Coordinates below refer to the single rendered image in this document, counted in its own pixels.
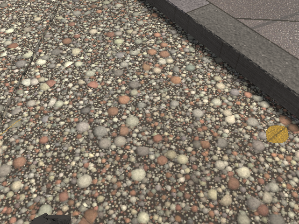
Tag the left robot hand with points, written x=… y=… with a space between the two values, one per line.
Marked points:
x=51 y=219

